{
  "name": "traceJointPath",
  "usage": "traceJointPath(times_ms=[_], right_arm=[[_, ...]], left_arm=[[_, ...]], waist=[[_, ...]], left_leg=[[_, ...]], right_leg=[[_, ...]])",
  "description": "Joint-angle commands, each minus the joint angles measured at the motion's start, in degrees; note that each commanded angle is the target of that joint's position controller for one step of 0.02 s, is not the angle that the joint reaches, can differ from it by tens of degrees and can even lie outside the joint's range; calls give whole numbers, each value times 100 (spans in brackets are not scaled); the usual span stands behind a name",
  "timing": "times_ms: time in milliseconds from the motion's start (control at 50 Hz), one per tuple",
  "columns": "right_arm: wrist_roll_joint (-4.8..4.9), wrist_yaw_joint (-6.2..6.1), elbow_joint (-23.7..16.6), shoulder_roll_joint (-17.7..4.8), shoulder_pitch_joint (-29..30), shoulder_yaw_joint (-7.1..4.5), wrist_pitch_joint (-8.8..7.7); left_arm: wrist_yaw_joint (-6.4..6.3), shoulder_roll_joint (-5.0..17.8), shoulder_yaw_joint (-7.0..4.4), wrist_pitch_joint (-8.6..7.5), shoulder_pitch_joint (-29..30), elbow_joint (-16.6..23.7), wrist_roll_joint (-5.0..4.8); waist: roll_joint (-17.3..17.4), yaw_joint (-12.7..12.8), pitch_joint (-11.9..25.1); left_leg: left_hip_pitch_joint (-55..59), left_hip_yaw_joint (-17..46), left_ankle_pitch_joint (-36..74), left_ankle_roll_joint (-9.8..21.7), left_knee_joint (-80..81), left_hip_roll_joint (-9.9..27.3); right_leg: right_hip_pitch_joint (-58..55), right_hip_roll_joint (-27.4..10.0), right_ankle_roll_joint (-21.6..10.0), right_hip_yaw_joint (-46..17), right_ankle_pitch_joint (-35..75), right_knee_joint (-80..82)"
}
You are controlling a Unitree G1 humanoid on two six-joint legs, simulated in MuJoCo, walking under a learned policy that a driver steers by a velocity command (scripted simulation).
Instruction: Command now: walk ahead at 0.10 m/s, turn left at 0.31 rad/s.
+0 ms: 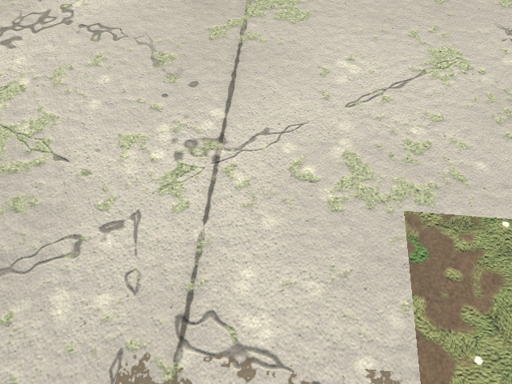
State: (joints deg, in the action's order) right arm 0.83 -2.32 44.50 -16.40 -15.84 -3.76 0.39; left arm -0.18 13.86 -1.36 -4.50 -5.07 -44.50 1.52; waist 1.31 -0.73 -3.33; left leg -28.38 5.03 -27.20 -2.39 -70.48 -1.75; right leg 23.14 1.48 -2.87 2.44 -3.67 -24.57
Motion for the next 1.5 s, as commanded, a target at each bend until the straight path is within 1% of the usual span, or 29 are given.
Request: traceJointPath(times_ms=[20, 60, 140, 220, 240, 260, 280, 320, 400, 540, 660, 700, 740, 760, 780, 800, 820, 860, 940, 1020, 1100, 1180, 1220, 1240, 1260, 1280, 1340, 1360, 1500], right_arm=[[-35, -46, -216, 30, -810, 16, 29], [-98, -34, -341, 56, -545, 75, 4], [-46, 95, -410, -256, -253, 39, -26], [-92, 133, -248, -267, -527, -18, -171], [-99, 100, -199, -394, -837, -50, -202], [-123, 56, -163, -785, -1164, -138, -208], [-145, 98, -152, -1279, -1174, -286, -273], [-108, 102, -313, -683, -539, -131, -516], [-140, 126, -231, -408, -602, -85, -635], [-136, 91, 68, -533, -835, -149, -648], [-22, 83, 336, -692, -1056, -194, -532], [-6, 58, 293, -874, -900, -231, -473], [-5, 6, 232, -971, -813, -233, -405], [-80, -6, 65, -880, -842, -167, -471], [-200, 144, -224, 113, -1492, 162, -672], [28, 190, -276, -545, -695, 20, -906], [176, 182, -474, -748, -141, -39, -969], [-92, 56, -460, -742, -18, -77, -932], [-198, 22, -565, -465, -290, -70, -615], [-221, 44, -699, -224, 242, 53, -562], [-141, 200, -861, -327, 897, 63, -604], [-244, 253, -902, -518, 765, -36, -695], [-391, 205, -932, -907, 493, -91, -754], [-413, 186, -868, -585, 289, -16, -667], [-269, 197, -768, -190, 56, 75, -568], [-162, 231, -728, -99, 113, 135, -493], [-88, 245, -957, -985, 739, -146, -262], [-103, 217, -1017, -1042, 833, -192, -191], [-32, 49, -1119, -788, 795, -249, 22]], left_arm=[[21, 598, -128, -69, 35, 158, 44], [4, 756, -181, -42, 29, 96, -21], [25, 1176, -321, 100, -181, 22, -233], [6, 917, -239, 168, -226, -35, -356], [21, 605, -141, 146, -98, 43, -317], [77, 110, -17, 58, 38, 212, -249], [76, 617, -170, -59, 303, 373, -283], [108, 942, -300, -103, -47, 171, -344], [136, 589, -284, -13, -319, -159, -275], [213, 363, -214, 95, 392, 224, -260], [455, 287, -130, 50, 974, 701, -300], [501, 460, -214, 50, 706, 766, -293], [438, 995, -519, 78, -881, 413, -332], [293, 1490, -700, 140, -1814, 244, -320], [273, 2030, -732, 108, -1775, 277, -313], [228, 1508, -611, 101, -1974, 341, -246], [218, 1253, -528, 63, -1620, 338, -194], [204, 963, -441, 72, -725, 586, -236], [119, 1005, -449, 64, -463, 688, -166], [-20, 976, -420, 191, -550, 563, -246], [-101, 958, -372, 308, -865, 392, -240], [-96, 831, -287, 320, -752, 336, -198], [-64, 578, -200, 222, -1209, 363, -35], [-69, 466, -147, 184, -1837, 140, -69], [-42, 696, -166, 238, -1631, 146, -67], [-35, 834, -221, 355, -1244, 253, -117], [-110, 853, -313, 686, -774, 327, -165], [-141, 758, -305, 712, -831, 284, -182], [-152, 509, -305, 542, -947, 202, -180]], waist=[[-667, -207, 852], [-677, -149, 1088], [-911, 25, 1042], [-689, -285, 668], [-316, -410, 605], [931, -415, 592], [1373, -471, -17], [820, -46, -198], [380, -36, 156], [487, -329, -141], [462, -458, -460], [663, -176, -98], [600, 685, 929], [-71, 1052, 1561], [-1644, 332, 2460], [-988, 839, 2752], [-825, 784, 1790], [-55, 230, 950], [-276, -209, 716], [-524, -27, 927], [-624, 317, 991], [-619, 101, 897], [176, 280, 1426], [898, 312, 2042], [1171, 96, 2161], [886, 43, 1815], [488, 128, 834], [552, 162, 741], [872, 145, 1072]], left_leg=[[393, -131, 222, -44, 949, 287], [656, -177, 499, -24, 1757, 399], [1130, -504, 826, 209, 2743, 316], [2191, -729, 865, 684, 4239, 127], [2639, 11, 300, 926, 4842, 656], [3181, 1757, -837, 1405, 5683, 1828], [2689, 3106, -1637, 1973, 6398, 2461], [2773, 2372, -860, 1632, 6374, 2086], [2860, 674, 1464, 1194, 6390, 1579], [2756, -583, 2336, 1096, 6428, 1574], [3320, -1067, 3229, 972, 5991, 1866], [3372, -1309, 5546, 843, 5207, 1865], [2820, -1619, 6956, 578, 3110, 1577], [1205, -1573, 5082, 333, 1302, 1354], [-1184, -840, -501, 3, -741, 128], [-1605, 210, -464, 120, -1261, 161], [-1914, 108, -18, 217, -1211, 400], [-1238, -32, 548, 160, -436, 775], [-507, -197, 980, -75, 545, 692], [-203, -391, 2307, -142, 2251, 413], [40, -288, 3104, -19, 3373, 286], [469, -255, 2891, 389, 4333, 238], [2274, 514, 6504, 978, 4287, 1127], [3255, 1321, 7336, 1876, 4053, 1870], [3232, 1991, 6833, 2207, 4373, 2201], [2915, 2231, 5425, 2114, 4628, 2135], [1624, 2057, 2523, 1605, 5235, 1645], [1349, 1890, 2069, 1497, 5376, 1438], [1084, 1686, 1256, 1311, 5399, 1011]], right_leg=[[-458, -1339, -1258, -946, 2013, 955], [-590, -1493, -1351, -897, 2275, 919], [-365, -1580, -1218, -1289, -1608, 1501], [265, -1303, -679, -1210, -3007, 1154], [765, -980, -362, -890, -2922, 382], [1837, -219, 59, 49, -2520, -1478], [2784, -124, -33, -240, -2520, -2348], [3056, -475, -111, -744, -1437, -2904], [2639, -477, 109, -773, -155, -3209], [2344, -444, 320, -584, 817, -2058], [2055, -416, -83, 23, -15, -1218], [1194, -76, -338, 402, -574, -1142], [-1143, 435, -701, 537, -334, -786], [-3096, -414, -1066, -872, -380, -704], [-4972, -2062, -2241, -4414, -1561, 3], [-4908, -2137, -2115, -4952, -1254, 717], [-4194, -1930, -1802, -3826, 102, 601], [-2282, -1392, -1464, -2332, 2122, 511], [-844, -948, -1440, -1510, 3558, 747], [-734, -586, -1055, -984, 3517, 530], [-1187, -789, -857, -1338, 2622, 294], [-1624, -923, -699, -1802, 2294, -463], [-931, -180, -223, -1463, 906, -1438], [-294, 132, 187, -1175, -912, -2322], [-21, 103, 421, -983, -2953, -2776], [228, -13, 523, -970, -3556, -2970], [411, -51, 612, -725, -2984, -2932], [253, 16, 607, -636, -2799, -2720], [-611, 194, 412, -466, -1615, -1208]])
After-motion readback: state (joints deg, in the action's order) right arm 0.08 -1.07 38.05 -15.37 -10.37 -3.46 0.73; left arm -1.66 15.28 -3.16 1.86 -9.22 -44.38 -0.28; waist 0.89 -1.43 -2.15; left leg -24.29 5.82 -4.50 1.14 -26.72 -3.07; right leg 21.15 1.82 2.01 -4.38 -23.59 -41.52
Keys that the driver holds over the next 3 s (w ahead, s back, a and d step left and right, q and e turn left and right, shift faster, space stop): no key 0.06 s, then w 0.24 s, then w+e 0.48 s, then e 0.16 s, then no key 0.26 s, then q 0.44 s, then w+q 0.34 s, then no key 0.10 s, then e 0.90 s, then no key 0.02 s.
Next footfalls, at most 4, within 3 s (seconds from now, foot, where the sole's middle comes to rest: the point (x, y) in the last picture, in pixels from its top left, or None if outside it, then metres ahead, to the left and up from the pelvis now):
0.24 left None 0.08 0.13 -0.77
0.76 right None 0.39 -0.15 -0.77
1.20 left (285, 303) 0.65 -0.04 -0.77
1.56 right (365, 361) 0.49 -0.24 -0.77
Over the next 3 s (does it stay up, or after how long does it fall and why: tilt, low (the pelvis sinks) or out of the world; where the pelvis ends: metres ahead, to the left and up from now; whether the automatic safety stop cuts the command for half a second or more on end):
stays up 0.71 -0.05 0.00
